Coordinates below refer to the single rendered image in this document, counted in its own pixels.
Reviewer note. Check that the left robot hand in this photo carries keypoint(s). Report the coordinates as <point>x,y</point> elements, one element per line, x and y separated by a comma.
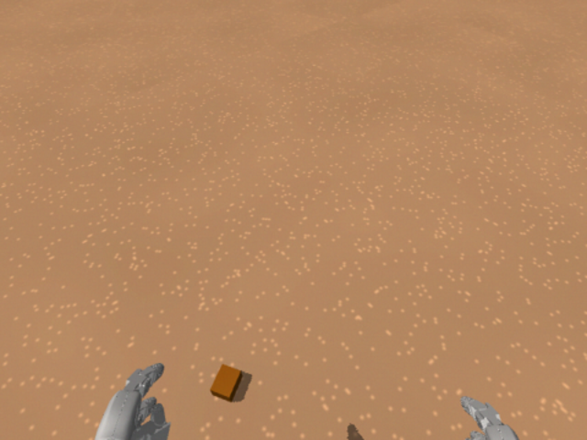
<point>126,412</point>

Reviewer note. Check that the right robot hand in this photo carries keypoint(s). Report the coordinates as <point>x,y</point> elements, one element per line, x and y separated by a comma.
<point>488,419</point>

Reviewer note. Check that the small box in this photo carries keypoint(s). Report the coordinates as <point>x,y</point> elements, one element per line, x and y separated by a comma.
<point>226,383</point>

